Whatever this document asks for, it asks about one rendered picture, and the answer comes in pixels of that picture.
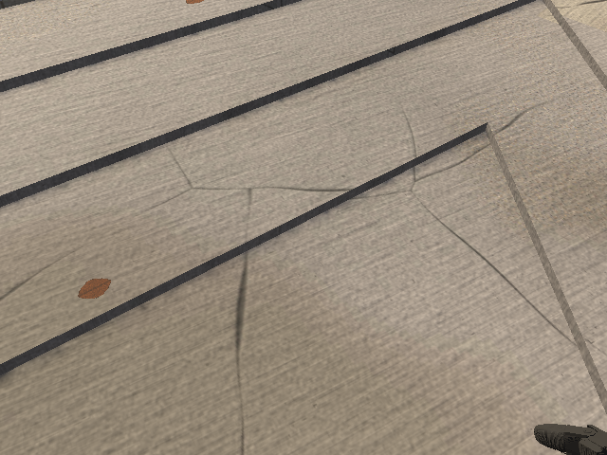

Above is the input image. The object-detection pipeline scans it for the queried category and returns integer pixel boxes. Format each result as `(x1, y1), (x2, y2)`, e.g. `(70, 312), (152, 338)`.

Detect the right robot hand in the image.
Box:
(534, 424), (607, 455)

